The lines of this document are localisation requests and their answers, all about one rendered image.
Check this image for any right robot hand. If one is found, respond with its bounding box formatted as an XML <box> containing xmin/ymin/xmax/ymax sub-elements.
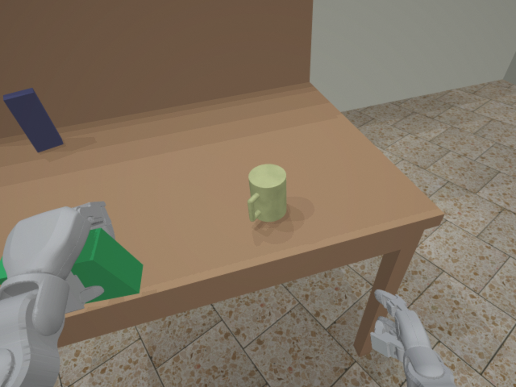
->
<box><xmin>370</xmin><ymin>289</ymin><xmax>432</xmax><ymax>363</ymax></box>

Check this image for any sponge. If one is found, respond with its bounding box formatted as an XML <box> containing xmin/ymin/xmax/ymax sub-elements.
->
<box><xmin>0</xmin><ymin>228</ymin><xmax>143</xmax><ymax>303</ymax></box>

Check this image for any left robot hand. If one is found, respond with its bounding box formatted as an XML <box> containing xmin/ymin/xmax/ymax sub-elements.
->
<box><xmin>2</xmin><ymin>201</ymin><xmax>115</xmax><ymax>314</ymax></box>

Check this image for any table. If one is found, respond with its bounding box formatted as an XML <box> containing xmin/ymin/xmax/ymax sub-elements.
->
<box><xmin>0</xmin><ymin>0</ymin><xmax>445</xmax><ymax>357</ymax></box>

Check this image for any robot left forearm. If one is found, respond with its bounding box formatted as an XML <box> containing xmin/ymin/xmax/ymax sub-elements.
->
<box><xmin>0</xmin><ymin>273</ymin><xmax>69</xmax><ymax>387</ymax></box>

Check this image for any robot right forearm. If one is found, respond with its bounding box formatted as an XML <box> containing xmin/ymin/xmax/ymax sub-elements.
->
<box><xmin>403</xmin><ymin>346</ymin><xmax>456</xmax><ymax>387</ymax></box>

